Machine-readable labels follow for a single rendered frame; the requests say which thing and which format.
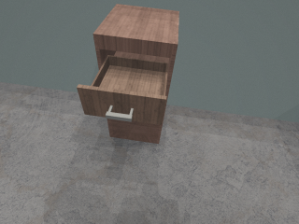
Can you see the drawer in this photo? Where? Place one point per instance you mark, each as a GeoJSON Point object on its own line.
{"type": "Point", "coordinates": [127, 83]}

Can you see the handle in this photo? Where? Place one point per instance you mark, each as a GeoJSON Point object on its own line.
{"type": "Point", "coordinates": [119, 116]}

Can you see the cabinet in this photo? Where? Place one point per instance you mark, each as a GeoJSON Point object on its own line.
{"type": "Point", "coordinates": [143, 33]}

